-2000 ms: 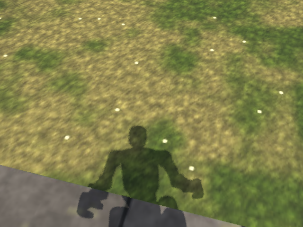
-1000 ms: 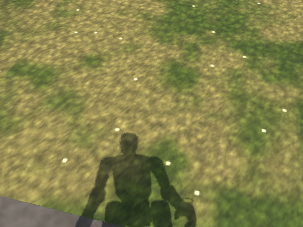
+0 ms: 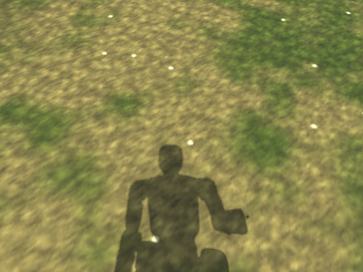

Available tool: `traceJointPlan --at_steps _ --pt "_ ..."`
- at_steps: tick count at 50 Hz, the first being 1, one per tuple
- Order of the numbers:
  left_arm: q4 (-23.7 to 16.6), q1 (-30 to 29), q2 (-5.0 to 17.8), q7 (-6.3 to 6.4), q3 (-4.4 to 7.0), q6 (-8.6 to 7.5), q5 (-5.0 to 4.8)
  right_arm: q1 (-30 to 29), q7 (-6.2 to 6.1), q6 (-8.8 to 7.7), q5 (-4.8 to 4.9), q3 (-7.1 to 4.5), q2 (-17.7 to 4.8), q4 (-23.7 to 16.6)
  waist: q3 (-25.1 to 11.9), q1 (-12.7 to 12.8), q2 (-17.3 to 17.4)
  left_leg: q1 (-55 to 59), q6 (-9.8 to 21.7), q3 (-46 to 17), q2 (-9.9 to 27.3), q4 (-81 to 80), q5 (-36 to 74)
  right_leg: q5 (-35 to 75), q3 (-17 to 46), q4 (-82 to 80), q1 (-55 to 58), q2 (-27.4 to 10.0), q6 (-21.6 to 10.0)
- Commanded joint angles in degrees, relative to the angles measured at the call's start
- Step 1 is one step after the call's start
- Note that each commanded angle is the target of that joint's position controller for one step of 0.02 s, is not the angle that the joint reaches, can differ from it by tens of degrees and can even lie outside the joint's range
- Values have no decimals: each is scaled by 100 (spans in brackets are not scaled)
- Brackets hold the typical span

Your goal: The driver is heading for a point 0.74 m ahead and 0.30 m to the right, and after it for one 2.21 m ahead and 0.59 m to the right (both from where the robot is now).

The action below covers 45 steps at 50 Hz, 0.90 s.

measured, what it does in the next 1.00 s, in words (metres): walks ahead, turning right: right foot, then left foot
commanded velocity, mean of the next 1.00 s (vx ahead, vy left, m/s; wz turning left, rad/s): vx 0.32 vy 0.00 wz -0.53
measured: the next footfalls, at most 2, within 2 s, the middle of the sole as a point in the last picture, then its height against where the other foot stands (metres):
right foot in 0.42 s outside the picture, level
left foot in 0.90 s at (230, 245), level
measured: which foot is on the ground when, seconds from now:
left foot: down 0.00-0.42, up 0.44-0.88, down 0.90-1.00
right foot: up 0.00-0.40, down 0.42-0.90, up 0.92-1.00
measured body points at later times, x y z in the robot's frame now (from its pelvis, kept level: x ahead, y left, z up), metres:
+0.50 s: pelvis +0.27 -0.08 -0.03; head +0.30 -0.10 +0.42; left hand +0.53 +0.11 -0.11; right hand +0.23 -0.35 -0.17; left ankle +0.15 +0.12 -0.63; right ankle +0.33 -0.16 -0.74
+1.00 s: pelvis +0.44 -0.11 -0.01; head +0.48 -0.13 +0.44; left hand +0.72 +0.05 -0.11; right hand +0.46 -0.43 -0.09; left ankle +0.57 -0.06 -0.74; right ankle +0.32 -0.17 -0.66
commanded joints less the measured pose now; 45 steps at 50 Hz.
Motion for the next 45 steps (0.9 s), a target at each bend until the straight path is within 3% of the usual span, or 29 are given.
traceJointPlan --at_steps 1,2,3,4,5,6,8,9,12,15,17,19,20,21,22,23,24,25,26,27,29,30,33,36,39,43,44,45 --pt "-890 -93 221 46 55 -234 -393 3072 -81 187 -96 -493 -1438 803 -2121 -1403 1151 5012 1633 -2895 2621 75 495 1225 6 2095 -4736 -473 78" --pt "-1077 -746 393 217 126 -164 -293 2369 -145 198 -171 -351 -935 721 -1387 -1178 64 3549 1490 -2968 2433 -838 -750 2086 -400 2167 -4521 -622 108" --pt "-1181 -826 377 253 175 -43 -229 1589 -154 120 -231 -242 -835 539 -749 -753 93 2235 1532 -2834 2495 -968 -654 2985 -328 1250 -4152 -812 35" --pt "-1214 -1132 201 241 175 76 -34 1182 -171 -5 -169 -161 -419 552 -90 -610 59 1278 1260 -2402 2326 -875 92 3202 -15 848 -3964 -973 -81" --pt "-1244 -1164 142 203 216 171 8 895 -182 -32 -175 -85 -167 543 453 -435 254 204 851 -1232 1782 -1071 443 3400 52 -273 -3381 -1022 -141" --pt "-1310 -1199 83 183 253 185 31 696 -235 -31 -289 -98 -275 521 521 -316 540 -337 713 -636 1404 -1233 406 3597 -12 -1241 -2821 -996 -61" --pt "-1598 -1801 275 103 308 106 152 976 -433 -56 -364 -160 -540 601 508 -429 562 -206 832 -224 1264 -1375 1030 4173 -81 -2794 -2594 -973 90" --pt "-1706 -1949 247 28 290 81 170 1077 -506 -53 -355 -201 -667 614 356 -424 531 -12 865 -79 1239 -1325 1200 4502 -95 -3426 -2441 -962 74" --pt "-1996 -2701 282 -204 245 78 186 1324 -636 18 -181 -369 -1007 582 260 -629 175 762 896 109 1524 -1448 1453 4982 -393 -4407 -2500 -839 -115" --pt "-2308 -3366 443 -338 279 121 154 1557 -609 128 -73 -454 -1001 633 412 -811 -2 1555 698 454 1537 -1347 1416 4719 -581 -4913 -2682 -782 -384" --pt "-2471 -3649 505 -411 299 130 146 1679 -569 211 -70 -510 -1080 625 402 -864 -44 1944 549 749 1502 -1033 1921 4181 -870 -5242 -2474 -597 -547" --pt "-2523 -3371 755 -456 417 136 164 1668 -542 270 -84 -576 -1320 544 -16 -626 184 2050 425 1081 1388 -16 3803 3557 -1338 -5409 -1399 -107 -732" --pt "-2288 -2608 1020 -457 566 134 164 1555 -530 296 -100 -555 -1341 522 -431 -196 125 1864 295 1300 1120 1160 4283 3754 -1585 -5835 -303 252 -888" --pt "-2018 -1503 1554 -349 809 151 133 1594 -531 254 -202 -510 -1248 406 -979 247 -250 385 13 1325 902 2942 3238 4263 -679 -5939 1750 -84 -1231" --pt "-2026 -1407 2452 -307 928 100 131 2004 -400 28 -392 -218 -385 15 -1676 -366 -1821 -2156 -374 776 -326 5376 -2312 4404 2835 -6655 3807 -1804 -2383" --pt "-2105 -719 2168 -266 824 93 259 1259 -299 -281 -127 -290 -847 -138 -2572 158 -1268 -2852 -271 -535 -518 5902 -2659 4643 4070 -7487 4435 -2162 -2582" --pt "-2083 -1079 1895 -231 742 45 370 759 -292 -354 66 -346 -969 -258 -1822 91 -1050 -3424 -180 -559 -285 5830 -2267 5691 3165 -7365 4068 -2064 -2317" --pt "-2215 -1700 1646 -208 677 23 288 695 -363 -333 -58 -325 -909 -242 -1288 -215 -415 -3145 -154 -555 -39 5268 -1829 6535 2339 -7241 3015 -1798 -2041" --pt "-2348 -2324 1443 -200 625 39 211 798 -435 -218 -198 -386 -961 -151 -902 -594 -58 -2501 -201 -512 172 4747 -1514 6922 1653 -7272 1808 -1519 -1776" --pt "-2449 -2685 1323 -203 591 52 238 973 -470 -69 -231 -451 -1026 -123 -742 -873 -53 -1886 -213 -516 293 4378 -1422 7123 1242 -7374 953 -1328 -1625" --pt "-2472 -2749 1412 -204 622 18 292 999 -509 148 -274 -459 -852 -252 -727 -1058 -59 -1218 -264 -372 134 3902 -1201 7849 891 -7490 112 -1121 -1578" --pt "-2441 -2669 1499 -180 652 8 286 939 -528 192 -300 -437 -735 -316 -738 -1076 -112 -1119 -291 -336 15 3530 -943 8053 688 -7499 -50 -1003 -1554" --pt "-2341 -2376 1513 -7 683 121 137 317 -549 218 -299 -363 -551 -597 -842 -905 -342 -1180 -355 -385 -241 2343 -9 7815 539 -7354 105 -783 -1298" --pt "-2293 -2153 1487 99 692 273 105 -252 -467 250 -233 -345 -603 -795 -864 -693 -567 -961 -363 -461 -455 1435 696 7172 733 -7203 181 -685 -944" --pt "-2295 -2061 1469 158 702 356 144 -601 -396 277 -204 -345 -697 -944 -737 -608 -671 -974 -360 -616 -566 1043 521 6528 1215 -7001 395 -741 -890" --pt "-2507 -2360 1393 171 689 369 121 -338 -374 175 -212 -413 -905 -955 -669 -843 -880 -454 -141 -777 -564 38 123 5866 1896 -6518 772 -634 -853" --pt "-2607 -2490 1322 155 659 369 122 -48 -382 128 -235 -445 -978 -905 -772 -1012 -797 322 16 -782 -351 -491 968 5545 1804 -6144 523 -388 -673" --pt "-2748 -2432 1027 132 565 347 213 315 -440 134 -338 -530 -1314 -889 -1277 -1016 -74 1670 449 -1502 652 -343 2646 4375 1280 -4961 -245 102 -372"
Velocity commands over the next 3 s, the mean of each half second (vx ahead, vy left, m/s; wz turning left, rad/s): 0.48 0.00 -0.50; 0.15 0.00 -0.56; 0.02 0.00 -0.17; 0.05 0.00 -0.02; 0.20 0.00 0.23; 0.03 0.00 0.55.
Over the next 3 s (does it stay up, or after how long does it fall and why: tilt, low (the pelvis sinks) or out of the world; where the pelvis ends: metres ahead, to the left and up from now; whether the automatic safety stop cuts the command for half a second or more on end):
stays up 0.64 -0.23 0.00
